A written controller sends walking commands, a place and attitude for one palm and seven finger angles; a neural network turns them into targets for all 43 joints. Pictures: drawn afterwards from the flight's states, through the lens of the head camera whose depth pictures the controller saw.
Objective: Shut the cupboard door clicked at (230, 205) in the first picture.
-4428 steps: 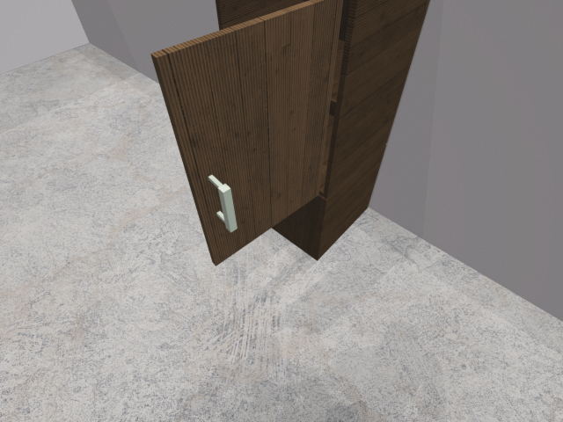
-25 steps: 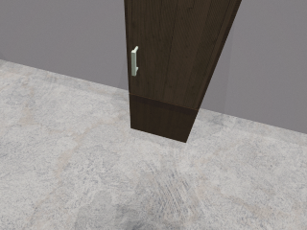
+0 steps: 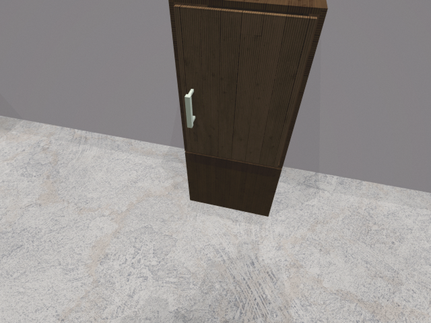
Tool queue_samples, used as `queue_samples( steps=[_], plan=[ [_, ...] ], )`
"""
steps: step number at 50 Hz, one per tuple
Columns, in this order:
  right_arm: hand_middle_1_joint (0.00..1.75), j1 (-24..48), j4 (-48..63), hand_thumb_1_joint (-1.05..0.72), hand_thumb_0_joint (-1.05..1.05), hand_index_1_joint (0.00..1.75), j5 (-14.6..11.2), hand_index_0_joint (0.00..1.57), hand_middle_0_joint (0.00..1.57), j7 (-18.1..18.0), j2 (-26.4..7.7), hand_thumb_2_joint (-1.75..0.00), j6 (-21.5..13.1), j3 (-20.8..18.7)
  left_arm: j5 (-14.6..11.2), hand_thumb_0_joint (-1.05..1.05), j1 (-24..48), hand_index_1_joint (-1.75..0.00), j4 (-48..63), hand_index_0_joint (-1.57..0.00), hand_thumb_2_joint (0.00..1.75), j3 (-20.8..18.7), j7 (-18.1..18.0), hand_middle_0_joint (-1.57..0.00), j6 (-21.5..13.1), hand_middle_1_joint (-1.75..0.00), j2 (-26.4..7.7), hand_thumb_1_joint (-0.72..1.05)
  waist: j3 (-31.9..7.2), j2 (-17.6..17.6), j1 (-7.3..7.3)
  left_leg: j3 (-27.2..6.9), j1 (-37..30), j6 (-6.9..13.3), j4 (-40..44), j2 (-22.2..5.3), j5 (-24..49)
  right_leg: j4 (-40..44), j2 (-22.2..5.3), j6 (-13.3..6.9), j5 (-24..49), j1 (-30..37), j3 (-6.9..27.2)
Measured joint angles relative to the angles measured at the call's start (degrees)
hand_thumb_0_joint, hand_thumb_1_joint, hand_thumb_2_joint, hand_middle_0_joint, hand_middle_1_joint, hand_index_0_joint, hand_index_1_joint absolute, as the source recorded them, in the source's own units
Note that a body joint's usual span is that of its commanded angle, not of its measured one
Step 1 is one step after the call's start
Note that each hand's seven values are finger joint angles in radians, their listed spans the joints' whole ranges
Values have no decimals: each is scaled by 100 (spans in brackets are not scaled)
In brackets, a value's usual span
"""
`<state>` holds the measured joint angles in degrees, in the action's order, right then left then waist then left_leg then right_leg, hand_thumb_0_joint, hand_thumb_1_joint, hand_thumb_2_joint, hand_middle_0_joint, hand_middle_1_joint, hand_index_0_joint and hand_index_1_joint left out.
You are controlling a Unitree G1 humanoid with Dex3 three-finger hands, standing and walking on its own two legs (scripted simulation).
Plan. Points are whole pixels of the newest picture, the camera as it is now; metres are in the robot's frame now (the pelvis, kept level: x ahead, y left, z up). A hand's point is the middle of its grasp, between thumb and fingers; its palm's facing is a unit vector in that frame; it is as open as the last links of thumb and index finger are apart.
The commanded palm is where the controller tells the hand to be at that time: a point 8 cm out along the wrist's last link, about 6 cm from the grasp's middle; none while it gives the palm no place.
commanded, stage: let the arm hang, fingers relaxed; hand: left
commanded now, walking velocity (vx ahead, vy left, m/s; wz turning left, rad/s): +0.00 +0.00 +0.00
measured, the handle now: (190, 108) +0.86 +0.14 -0.09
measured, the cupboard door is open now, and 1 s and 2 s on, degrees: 0 0 0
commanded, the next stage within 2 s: look to check the result in 0.20 s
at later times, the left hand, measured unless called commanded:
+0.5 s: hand out of the picture +0.01 +0.18 -0.17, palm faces +0.02 -0.97 -0.23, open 7.3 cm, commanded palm none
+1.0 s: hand out of the picture +0.04 +0.17 -0.17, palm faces +0.02 -0.98 -0.22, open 7.3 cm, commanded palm none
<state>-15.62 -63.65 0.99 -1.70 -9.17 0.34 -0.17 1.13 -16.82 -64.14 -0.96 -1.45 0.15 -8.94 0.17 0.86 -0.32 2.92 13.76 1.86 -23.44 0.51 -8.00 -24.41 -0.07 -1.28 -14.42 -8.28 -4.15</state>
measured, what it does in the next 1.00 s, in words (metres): stands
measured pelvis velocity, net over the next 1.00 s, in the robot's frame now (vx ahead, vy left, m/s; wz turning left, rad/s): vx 0.03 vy -0.02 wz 0.00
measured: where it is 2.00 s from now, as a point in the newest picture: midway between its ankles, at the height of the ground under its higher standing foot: outside the picture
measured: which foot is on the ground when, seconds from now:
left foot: down 0.00-1.00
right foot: down 0.00-1.00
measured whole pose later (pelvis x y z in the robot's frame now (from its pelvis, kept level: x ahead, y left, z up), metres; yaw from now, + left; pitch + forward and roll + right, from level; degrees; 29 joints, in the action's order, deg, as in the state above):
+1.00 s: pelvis +0.03 -0.02 +0.00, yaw +0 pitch -2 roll +0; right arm -12.6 -65.0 0.8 -1.7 -10.8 0.0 0.5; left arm 0.8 -14.6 -65.0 -0.6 -1.4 -0.3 -10.3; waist 2.1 0.2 -0.3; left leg 2.3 9.9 0.3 -21.2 -0.5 -9.2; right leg -19.9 1.2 -2.5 -14.7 -3.4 -4.5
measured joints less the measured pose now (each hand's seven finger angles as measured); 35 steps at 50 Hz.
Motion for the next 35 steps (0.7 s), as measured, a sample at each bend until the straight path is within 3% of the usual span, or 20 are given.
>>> queue_samples(
  steps=[35],
  plan=[
    [30,227,-142,-91,0,30,-27,20,20,9,-172,-89,-23,50,-33,0,191,-30,-106,-20,90,12,6,-20,-24,-29,-204,91,230,-43,-6,-39,-293,-106,181,-67,-88,352,90,-75,-9,371,-17]
  ],
)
